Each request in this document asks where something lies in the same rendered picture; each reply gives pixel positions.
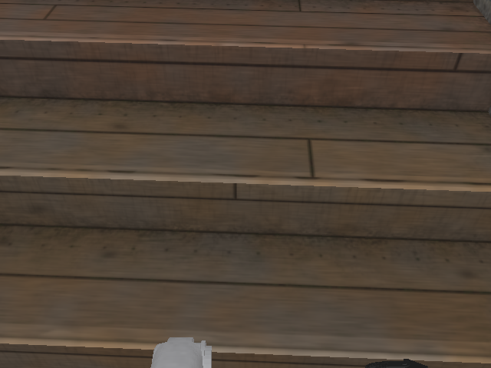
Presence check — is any left robot shin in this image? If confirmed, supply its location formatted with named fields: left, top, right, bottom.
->
left=151, top=343, right=162, bottom=365

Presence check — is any left robot thigh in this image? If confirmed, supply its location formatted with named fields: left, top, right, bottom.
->
left=151, top=337, right=212, bottom=368

